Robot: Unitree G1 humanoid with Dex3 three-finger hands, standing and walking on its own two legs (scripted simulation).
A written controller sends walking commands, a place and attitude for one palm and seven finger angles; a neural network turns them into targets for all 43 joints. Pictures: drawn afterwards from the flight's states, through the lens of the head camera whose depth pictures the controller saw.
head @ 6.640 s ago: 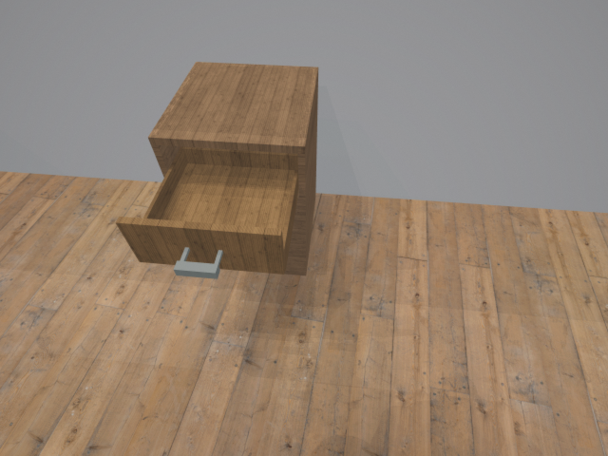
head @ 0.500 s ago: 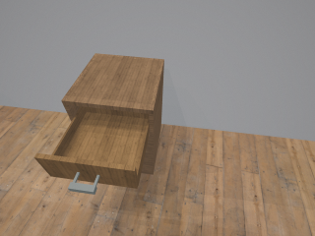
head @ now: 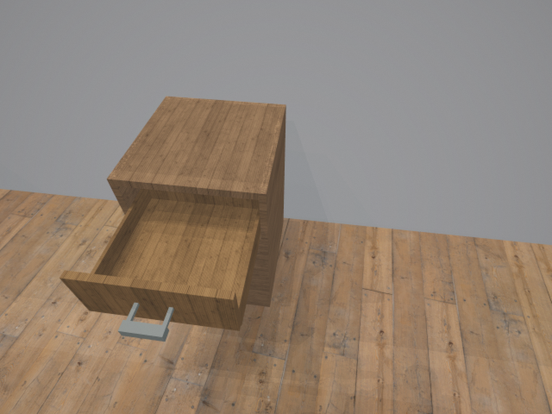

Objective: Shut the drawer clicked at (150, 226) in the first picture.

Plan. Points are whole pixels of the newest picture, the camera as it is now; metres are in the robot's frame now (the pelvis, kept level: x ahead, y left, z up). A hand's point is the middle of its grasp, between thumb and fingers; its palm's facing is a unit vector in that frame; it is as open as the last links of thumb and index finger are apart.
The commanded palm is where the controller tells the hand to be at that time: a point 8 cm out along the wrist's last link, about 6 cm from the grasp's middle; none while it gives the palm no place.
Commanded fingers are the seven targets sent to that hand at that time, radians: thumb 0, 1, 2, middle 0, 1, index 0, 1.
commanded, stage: shuffle to correct the standing spot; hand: left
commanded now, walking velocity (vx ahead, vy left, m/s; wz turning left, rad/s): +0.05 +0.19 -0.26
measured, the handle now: (148, 320) +0.34 +0.32 -0.25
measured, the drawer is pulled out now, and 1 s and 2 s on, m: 0.29 0.29 0.29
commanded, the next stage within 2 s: come to a stop and stand still in 0.70 s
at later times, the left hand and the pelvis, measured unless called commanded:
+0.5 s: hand out of the picture +0.03 +0.24 -0.18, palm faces +0.00 -0.96 -0.27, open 7.4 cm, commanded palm none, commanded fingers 0.00 0.90 0.90 -0.20 -0.30 -0.20 -0.30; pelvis +0.02 +0.06 -0.02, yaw -4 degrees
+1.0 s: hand out of the picture +0.06 +0.34 -0.18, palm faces +0.00 -0.96 -0.27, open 7.4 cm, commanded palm none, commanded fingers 0.00 0.90 0.90 -0.20 -0.30 -0.20 -0.30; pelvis +0.03 +0.14 -0.02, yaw -4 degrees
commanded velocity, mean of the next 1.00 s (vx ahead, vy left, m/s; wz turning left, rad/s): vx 0.03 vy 0.10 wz -0.02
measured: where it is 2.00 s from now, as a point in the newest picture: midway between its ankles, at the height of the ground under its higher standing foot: outside the picture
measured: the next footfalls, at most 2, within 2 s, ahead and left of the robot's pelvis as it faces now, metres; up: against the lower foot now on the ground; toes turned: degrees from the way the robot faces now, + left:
left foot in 0.78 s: +0.10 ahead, +0.28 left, +0.00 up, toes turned -3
right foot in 1.02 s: +0.05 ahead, +0.07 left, +0.00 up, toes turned -7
